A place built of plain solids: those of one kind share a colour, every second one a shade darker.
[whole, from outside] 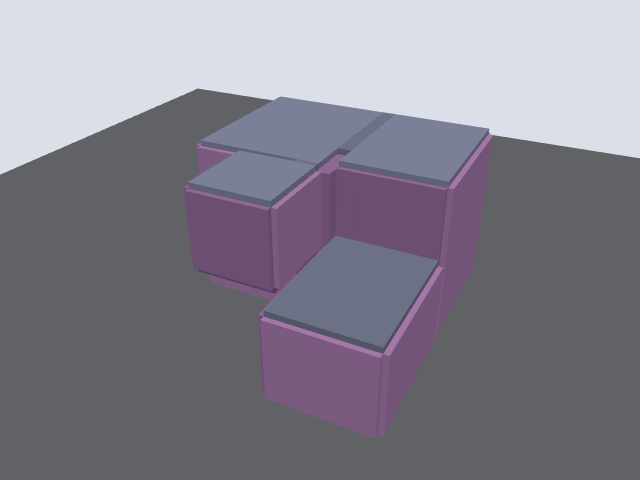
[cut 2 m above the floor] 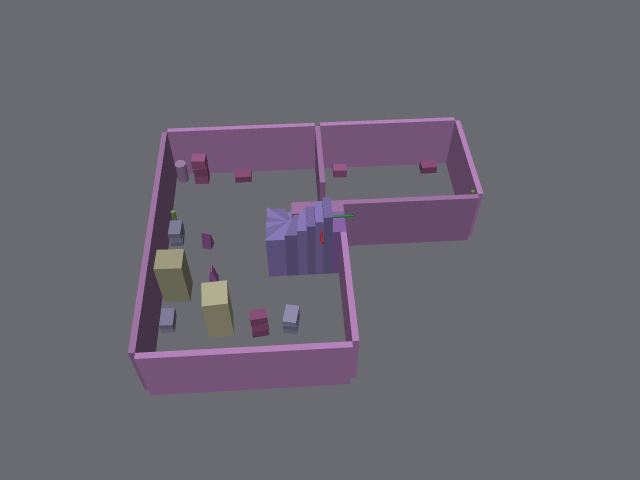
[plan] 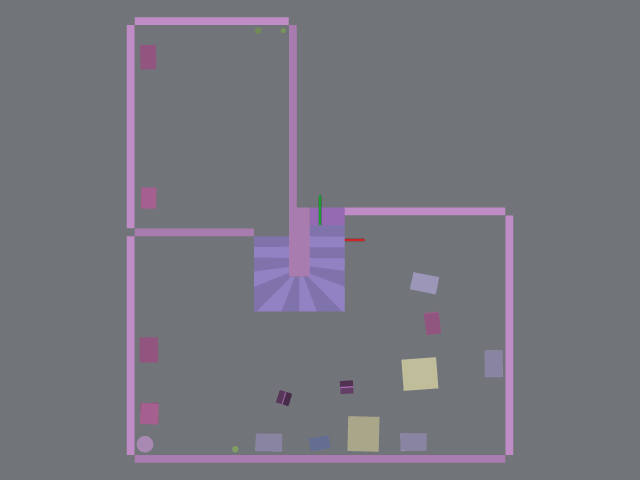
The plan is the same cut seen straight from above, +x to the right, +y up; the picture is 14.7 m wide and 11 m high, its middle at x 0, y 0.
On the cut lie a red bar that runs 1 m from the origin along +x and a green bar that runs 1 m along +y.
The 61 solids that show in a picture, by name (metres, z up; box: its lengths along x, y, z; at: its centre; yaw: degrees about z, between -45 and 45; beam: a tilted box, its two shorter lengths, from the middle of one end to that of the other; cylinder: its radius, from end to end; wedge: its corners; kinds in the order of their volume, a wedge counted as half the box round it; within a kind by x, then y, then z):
{
 "wall_1": {"box": [0.18, 5.01, 5.56], "at": [-4.34, -2.42, 2.73]},
 "wall_2": {"box": [0.18, 4.66, 2.95], "at": [-4.34, 2.6, 1.42]},
 "wall_3": {"box": [2.74, 0.18, 5.56], "at": [-2.88, 0.18, 2.73]},
 "wall_4": {"box": [3.54, 0.18, 2.95], "at": [-2.48, 5.02, 1.42]},
 "wall_5": {"box": [0.8, 0.18, 2.61], "at": [-1.11, 0.18, 4.2]},
 "wall_6": {"box": [0.18, 4.66, 2.95], "at": [-0.62, 2.6, 1.42]},
 "wall_7": {"box": [0.48, 1.58, 5.81], "at": [-0.47, -0.05, 2.6]},
 "wall_8": {"box": [0.18, 2.77, 2.68], "at": [-0.32, 2.13, 4.17]},
 "wall_9": {"box": [8.5, 0.18, 5.56], "at": [0.0, -5.02, 2.73]},
 "wall_10": {"box": [2.8, 0.18, 2.68], "at": [1.17, 3.6, 4.17]},
 "wall_11": {"box": [3.68, 0.18, 5.56], "at": [2.41, 0.65, 2.73]},
 "wall_12": {"box": [0.18, 2.77, 2.68], "at": [2.65, 2.13, 4.17]},
 "wall_13": {"box": [0.18, 5.49, 5.56], "at": [4.34, -2.18, 2.73]},
 "roof_1": {"box": [3.54, 5.01, 0.2], "at": [-2.48, -2.42, 5.61]},
 "roof_2": {"box": [3.54, 4.66, 0.2], "at": [-2.48, 2.6, 3.0]},
 "roof_3": {"box": [0.48, 4.09, 0.2], "at": [-0.47, -2.88, 5.61]},
 "roof_4": {"box": [0.8, 0.18, 0.2], "at": [0.17, 0.65, 5.61]},
 "roof_5": {"box": [2.8, 2.77, 0.2], "at": [1.17, 2.13, 5.61]},
 "roof_6": {"box": [4.48, 5.49, 0.2], "at": [2.01, -2.18, 5.61]},
 "tread_1": {"wedge": [[-1.51, -1.64, -0.05], [-1.51, -1.64, 0.89], [-1.51, -1.07, -0.05], [-1.51, -1.07, 0.9], [-1.45, -1.64, -0.05], [-1.45, -1.64, 0.89], [-0.5, -0.67, -0.05], [-0.5, -0.67, 0.89]]},
 "tread_2": {"wedge": [[-1.51, -1.07, -0.05], [-1.51, -1.07, 0.71], [-1.51, -0.72, -0.05], [-1.51, -0.72, 0.71], [-0.71, -0.76, -0.05], [-0.71, -0.76, 0.71], [-0.71, -0.62, -0.05], [-0.71, -0.62, 0.71]]},
 "tread_3": {"wedge": [[-1.51, -0.73, -0.05], [-1.51, -0.73, 0.53], [-1.51, -0.4, -0.05], [-1.51, -0.4, 0.54], [-0.71, -0.62, -0.05], [-0.71, -0.62, 0.53], [-0.71, -0.41, -0.05], [-0.71, -0.41, 0.54]]},
 "tread_4": {"wedge": [[-1.51, -0.4, -0.05], [-1.51, -0.4, 0.36], [-1.51, -0.16, -0.05], [-1.51, -0.16, 0.36], [-0.71, -0.41, -0.05], [-0.71, -0.41, 0.36], [-0.71, -0.16, -0.05], [-0.71, -0.16, 0.36]]},
 "tread_5": {"wedge": [[-1.51, -0.16, -0.05], [-1.51, -0.16, 0.18], [-1.51, 0.08, -0.05], [-1.51, 0.08, 0.18], [-0.71, -0.16, -0.05], [-0.71, -0.16, 0.17], [-0.71, 0.08, -0.05], [-0.71, 0.08, 0.18]]},
 "tread_6": {"wedge": [[-1.45, -1.64, -0.05], [-1.45, -1.64, 1.07], [-0.88, -1.64, -0.05], [-0.88, -1.64, 1.06], [-0.67, -0.84, -0.05], [-0.67, -0.84, 1.06], [-0.57, -0.84, -0.05], [-0.57, -0.84, 1.06]]},
 "tread_7": {"wedge": [[-0.88, -1.64, -0.05], [-0.88, -1.64, 1.24], [-0.58, -0.84, -0.05], [-0.58, -0.84, 1.24], [-0.47, -1.64, -0.05], [-0.47, -1.64, 1.24], [-0.47, -0.84, -0.05], [-0.47, -0.84, 1.24]]},
 "tread_8": {"wedge": [[-0.47, -1.64, -0.05], [-0.47, -1.64, 1.42], [-0.47, -0.84, -0.05], [-0.47, -0.84, 1.42], [-0.37, -0.84, -0.05], [-0.37, -0.84, 1.42], [-0.07, -1.64, -0.05], [-0.07, -1.64, 1.42]]},
 "tread_9": {"wedge": [[-0.41, -0.7, -0.05], [-0.41, -0.7, 1.76], [0.52, -1.64, -0.05], [0.52, -1.64, 1.76], [0.57, -1.64, -0.05], [0.57, -1.64, 1.76], [0.57, -1.07, -0.05], [0.57, -1.07, 1.76]]},
 "tread_10": {"wedge": [[-0.38, -0.84, -0.05], [-0.38, -0.84, 1.59], [-0.27, -0.84, -0.05], [-0.27, -0.84, 1.59], [-0.07, -1.64, -0.05], [-0.07, -1.64, 1.59], [0.52, -1.64, -0.05], [0.52, -1.64, 1.58]]},
 "tread_11": {"wedge": [[-0.23, -0.77, -0.05], [-0.23, -0.77, 1.95], [-0.23, -0.6, -0.05], [-0.23, -0.6, 1.94], [0.57, -1.07, -0.05], [0.57, -1.07, 1.94], [0.57, -0.7, -0.05], [0.57, -0.7, 1.94]]},
 "tread_12": {"wedge": [[-0.23, -0.61, -0.05], [-0.23, -0.61, 2.13], [-0.23, -0.41, -0.05], [-0.23, -0.41, 2.13], [0.57, -0.71, -0.05], [0.57, -0.71, 2.12], [0.57, -0.41, -0.05], [0.57, -0.41, 2.12]]},
 "tread_13": {"wedge": [[-0.23, -0.42, -0.05], [-0.23, -0.42, 2.3], [-0.23, -0.16, -0.05], [-0.23, -0.16, 2.29], [0.57, -0.42, -0.05], [0.57, -0.42, 2.3], [0.57, -0.16, -0.05], [0.57, -0.16, 2.29]]},
 "tread_14": {"wedge": [[-0.23, -0.17, -0.05], [-0.23, -0.17, 2.47], [-0.23, 0.09, -0.05], [-0.23, 0.09, 2.47], [0.57, -0.17, -0.05], [0.57, -0.17, 2.47], [0.57, 0.08, -0.05], [0.57, 0.08, 2.47]]},
 "tread_15": {"wedge": [[-0.23, 0.08, -0.05], [-0.23, 0.08, 2.65], [-0.23, 0.34, -0.05], [-0.23, 0.34, 2.65], [0.57, 0.07, -0.05], [0.57, 0.07, 2.65], [0.57, 0.34, -0.05], [0.57, 0.34, 2.65]]},
 "floor_1": {"box": [0.8, 0.41, 2.88], "at": [0.17, 0.54, 1.39]},
 "floor_2": {"box": [2.8, 2.77, 0.21], "at": [1.17, 2.13, 2.72]},
 "cage_trolley_1": {"box": [0.72, 0.8, 1.71], "at": [1.0, -4.44, 0.81], "yaw": -1.3},
 "cage_trolley_2": {"box": [0.8, 0.72, 1.71], "at": [2.29, -3.07, 0.81], "yaw": 4.2},
 "carton_1": {"box": [0.37, 0.56, 0.34], "at": [-3.94, 4.19, 0.12], "yaw": 1.2},
 "carton_2": {"box": [0.35, 0.49, 0.38], "at": [-3.93, 0.96, 0.14], "yaw": -1.0},
 "carton_3": {"box": [0.41, 0.48, 0.42], "at": [-3.92, -3.99, 0.16], "yaw": -2.1},
 "carton_4": {"box": [0.43, 0.58, 0.31], "at": [-3.92, -2.52, 0.1], "yaw": 0.9},
 "carton_5": {"box": [0.41, 0.48, 0.37], "at": [-3.91, -3.97, 0.55], "yaw": 3.5},
 "carton_6": {"box": [0.41, 0.48, 0.37], "at": [-3.9, -3.98, 0.92], "yaw": -3.9},
 "carton_7": {"box": [0.34, 0.49, 0.36], "at": [2.58, -1.92, 0.13], "yaw": 7.3},
 "carton_8": {"box": [0.34, 0.49, 0.31], "at": [2.58, -1.92, 0.79], "yaw": 7.6},
 "carton_9": {"box": [0.34, 0.49, 0.31], "at": [2.58, -1.9, 0.47], "yaw": 6.2},
 "crate_1": {"box": [0.6, 0.4, 0.2], "at": [-1.18, -4.64, 0.3], "yaw": -2.9},
 "crate_2": {"box": [0.6, 0.4, 0.25], "at": [-1.17, -4.64, 0.07], "yaw": 0.6},
 "crate_3": {"box": [0.6, 0.4, 0.2], "at": [-1.17, -4.64, 0.5], "yaw": -1.5},
 "crate_4": {"box": [0.6, 0.4, 0.25], "at": [2.14, -4.63, 0.07], "yaw": 0.7},
 "crate_5": {"box": [0.6, 0.4, 0.2], "at": [2.15, -4.63, 0.3], "yaw": -0.8},
 "crate_6": {"box": [0.6, 0.4, 0.2], "at": [2.39, -0.99, 0.5], "yaw": -12.1},
 "crate_7": {"box": [0.6, 0.4, 0.25], "at": [2.4, -0.99, 0.07], "yaw": -10.2},
 "crate_8": {"box": [0.6, 0.4, 0.2], "at": [2.4, -0.99, 0.3], "yaw": -11.0},
 "crate_9": {"box": [0.4, 0.6, 0.2], "at": [3.98, -2.84, 1.1], "yaw": 0.4},
 "bin_1": {"cylinder": 0.19, "from": [-4.01, -4.68, 0.0], "to": [-4.01, -4.68, 0.75]},
 "sign_1": {"wedge": [[-1.01, -3.72, 0.0], [-0.92, -3.43, 0.0], [-0.88, -3.76, 0.62], [-0.85, -3.77, 0.62], [-0.79, -3.47, 0.62], [-0.76, -3.48, 0.62], [-0.73, -3.81, 0.0], [-0.64, -3.52, 0.0]]},
 "sign_2": {"wedge": [[0.45, -3.23, 0.0], [0.46, -3.4, 0.62], [0.46, -3.37, 0.62], [0.47, -3.53, 0.0], [0.75, -3.21, 0.0], [0.76, -3.38, 0.62], [0.76, -3.35, 0.62], [0.77, -3.51, 0.0]]},
 "bucket_1": {"box": [0.46, 0.3, 0.39], "at": [-0.01, -4.66, 0.14], "yaw": 9.3},
 "extinguisher_1": {"cylinder": 0.07, "from": [-1.94, -4.8, 0.0], "to": [-1.94, -4.8, 0.52]}
}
